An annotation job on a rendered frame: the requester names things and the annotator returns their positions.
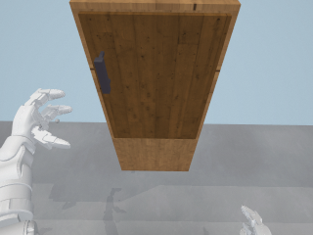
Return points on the left robot forearm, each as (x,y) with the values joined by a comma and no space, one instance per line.
(16,157)

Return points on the left robot upper arm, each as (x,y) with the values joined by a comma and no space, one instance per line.
(25,227)

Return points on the left robot hand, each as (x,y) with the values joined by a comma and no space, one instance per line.
(27,118)

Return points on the cupboard door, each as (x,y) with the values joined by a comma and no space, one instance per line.
(161,66)

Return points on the right robot hand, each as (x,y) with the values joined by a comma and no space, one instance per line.
(255,221)

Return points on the handle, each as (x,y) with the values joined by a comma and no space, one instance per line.
(101,70)

